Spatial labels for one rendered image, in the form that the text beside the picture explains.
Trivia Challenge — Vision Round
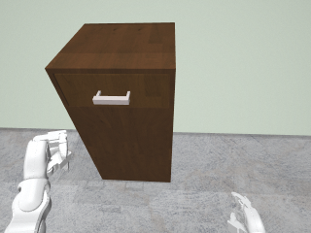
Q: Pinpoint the handle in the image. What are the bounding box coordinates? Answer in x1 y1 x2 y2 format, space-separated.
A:
92 90 130 105

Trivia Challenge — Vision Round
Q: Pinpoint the robot left forearm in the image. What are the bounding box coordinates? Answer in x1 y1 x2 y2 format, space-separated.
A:
4 178 52 233

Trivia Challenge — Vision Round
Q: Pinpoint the cabinet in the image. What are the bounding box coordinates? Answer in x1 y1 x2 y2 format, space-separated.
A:
45 22 176 183

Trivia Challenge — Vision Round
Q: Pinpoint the robot left hand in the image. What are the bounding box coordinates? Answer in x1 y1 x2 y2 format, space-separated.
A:
23 130 72 181

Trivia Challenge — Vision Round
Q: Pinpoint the robot right hand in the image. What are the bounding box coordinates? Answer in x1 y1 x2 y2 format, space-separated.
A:
227 191 266 233

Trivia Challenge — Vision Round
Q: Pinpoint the drawer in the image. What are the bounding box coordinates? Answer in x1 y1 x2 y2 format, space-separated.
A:
54 73 169 108

